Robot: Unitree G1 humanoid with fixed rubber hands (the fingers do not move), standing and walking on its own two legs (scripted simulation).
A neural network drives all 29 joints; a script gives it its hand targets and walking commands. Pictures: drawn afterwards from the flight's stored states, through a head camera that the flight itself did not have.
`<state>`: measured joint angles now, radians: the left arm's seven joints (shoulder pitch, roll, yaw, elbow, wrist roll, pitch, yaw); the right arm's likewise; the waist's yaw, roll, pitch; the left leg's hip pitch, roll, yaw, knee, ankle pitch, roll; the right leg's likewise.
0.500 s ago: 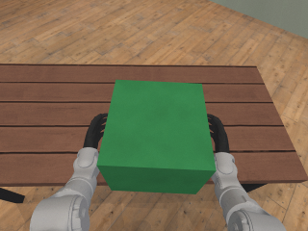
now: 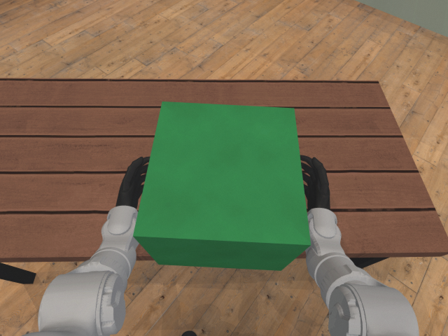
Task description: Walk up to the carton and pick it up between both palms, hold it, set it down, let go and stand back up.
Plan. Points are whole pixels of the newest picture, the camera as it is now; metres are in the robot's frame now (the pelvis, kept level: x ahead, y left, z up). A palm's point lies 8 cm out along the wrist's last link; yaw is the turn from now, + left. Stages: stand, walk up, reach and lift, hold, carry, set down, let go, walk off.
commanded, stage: set down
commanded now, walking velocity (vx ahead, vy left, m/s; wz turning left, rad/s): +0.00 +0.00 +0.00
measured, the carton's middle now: (223, 189) +0.40 +0.01 -0.05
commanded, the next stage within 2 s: none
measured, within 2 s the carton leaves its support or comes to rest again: neither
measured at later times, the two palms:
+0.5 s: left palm (112, 207) +0.34 +0.21 -0.02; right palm (336, 230) +0.31 -0.19 -0.03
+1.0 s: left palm (98, 248) +0.28 +0.23 -0.04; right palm (345, 269) +0.24 -0.20 -0.04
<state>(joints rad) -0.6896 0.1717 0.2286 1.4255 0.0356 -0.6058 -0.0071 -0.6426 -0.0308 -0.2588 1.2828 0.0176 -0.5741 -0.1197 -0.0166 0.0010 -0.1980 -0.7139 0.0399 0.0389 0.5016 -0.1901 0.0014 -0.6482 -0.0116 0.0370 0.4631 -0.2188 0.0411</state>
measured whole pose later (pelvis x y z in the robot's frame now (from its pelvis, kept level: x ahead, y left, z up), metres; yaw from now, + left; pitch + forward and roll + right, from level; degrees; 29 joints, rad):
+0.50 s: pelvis -0.03 +0.00 -0.01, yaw +0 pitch +21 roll -1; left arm -0.69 0.23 0.08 1.43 -0.14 -0.55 -0.04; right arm -0.55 -0.13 -0.02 1.31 0.31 -0.56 -0.10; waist -0.02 0.00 -0.22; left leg -0.74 0.04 0.04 0.58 -0.19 0.00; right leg -0.68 -0.01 0.04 0.54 -0.22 0.04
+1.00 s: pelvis -0.04 +0.01 -0.01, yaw +0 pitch +18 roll -1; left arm -0.41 0.24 0.08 1.16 -0.14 -0.52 -0.09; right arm -0.28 -0.13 0.02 1.05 0.31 -0.57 -0.10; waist -0.01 0.00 -0.20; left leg -0.72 0.04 0.04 0.58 -0.18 0.00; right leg -0.65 -0.01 0.04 0.54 -0.21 0.05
